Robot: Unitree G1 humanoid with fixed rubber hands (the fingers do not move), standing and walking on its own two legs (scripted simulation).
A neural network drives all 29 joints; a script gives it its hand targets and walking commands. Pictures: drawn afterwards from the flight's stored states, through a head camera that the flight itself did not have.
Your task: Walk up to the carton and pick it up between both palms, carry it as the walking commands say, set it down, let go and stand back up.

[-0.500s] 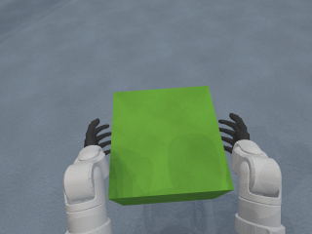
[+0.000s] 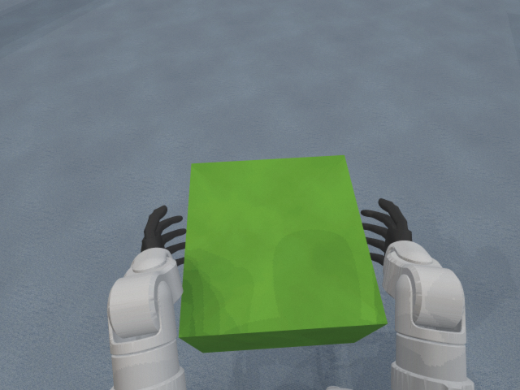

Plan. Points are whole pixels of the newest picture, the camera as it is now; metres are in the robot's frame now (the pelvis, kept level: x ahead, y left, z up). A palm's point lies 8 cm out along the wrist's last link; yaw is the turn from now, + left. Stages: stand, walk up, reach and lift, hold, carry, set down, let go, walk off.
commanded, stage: carry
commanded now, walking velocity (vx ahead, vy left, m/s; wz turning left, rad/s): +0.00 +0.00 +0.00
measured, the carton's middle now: (273, 254) +0.33 +0.01 +0.00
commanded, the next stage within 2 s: hold in 1.86 s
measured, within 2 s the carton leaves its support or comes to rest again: neither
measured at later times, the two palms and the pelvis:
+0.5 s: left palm (244, 304) +0.21 +0.05 +0.09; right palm (514, 293) +0.22 -0.28 +0.09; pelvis -0.06 -0.12 +0.00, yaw +2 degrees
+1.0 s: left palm (246, 343) +0.17 +0.05 +0.09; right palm out of the picture +0.16 -0.28 +0.08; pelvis -0.11 -0.11 -0.01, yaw +1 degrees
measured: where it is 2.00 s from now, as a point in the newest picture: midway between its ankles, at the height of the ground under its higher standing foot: outside the picture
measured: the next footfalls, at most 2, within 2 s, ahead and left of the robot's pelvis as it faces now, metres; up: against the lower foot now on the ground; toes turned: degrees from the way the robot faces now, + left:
right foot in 0.04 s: +0.08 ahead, -0.17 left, +0.00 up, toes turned -3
left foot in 0.40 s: -0.07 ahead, -0.02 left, +0.00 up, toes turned +4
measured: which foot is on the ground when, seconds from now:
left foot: down 0.00-0.06, up 0.08-0.38, down 0.40-1.00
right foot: up 0.00-0.02, down 0.04-1.00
